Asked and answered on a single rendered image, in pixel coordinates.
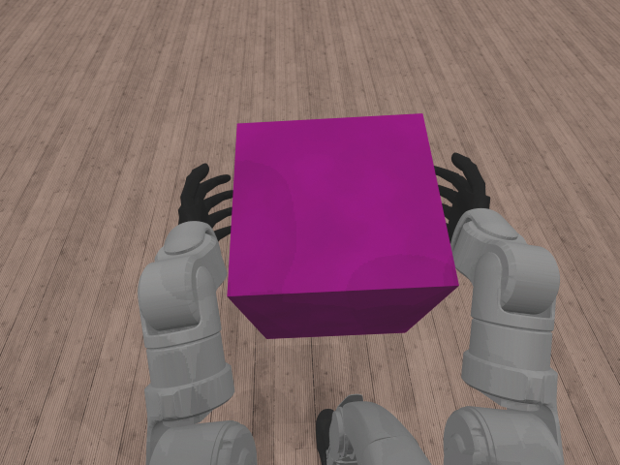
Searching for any robot right hand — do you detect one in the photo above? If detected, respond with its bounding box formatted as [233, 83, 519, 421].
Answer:
[434, 152, 490, 242]

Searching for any robot right upper arm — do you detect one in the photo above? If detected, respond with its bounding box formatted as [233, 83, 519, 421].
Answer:
[444, 406, 563, 465]

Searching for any robot right shin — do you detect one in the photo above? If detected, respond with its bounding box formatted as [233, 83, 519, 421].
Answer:
[326, 394, 363, 465]

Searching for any right robot thigh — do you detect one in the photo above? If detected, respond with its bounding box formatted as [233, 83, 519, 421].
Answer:
[332, 401, 431, 465]

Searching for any robot left upper arm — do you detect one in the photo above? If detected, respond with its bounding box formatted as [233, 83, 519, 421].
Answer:
[149, 420, 257, 465]

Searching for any left robot forearm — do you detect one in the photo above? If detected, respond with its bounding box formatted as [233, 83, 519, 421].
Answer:
[138, 221, 234, 465]

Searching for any robot left hand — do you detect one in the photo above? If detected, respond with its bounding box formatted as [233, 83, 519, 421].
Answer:
[178, 163, 233, 242]

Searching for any right robot forearm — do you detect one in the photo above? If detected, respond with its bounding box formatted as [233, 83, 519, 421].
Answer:
[450, 208, 565, 465]

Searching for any carton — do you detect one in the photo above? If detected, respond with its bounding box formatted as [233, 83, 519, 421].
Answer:
[227, 113, 459, 339]

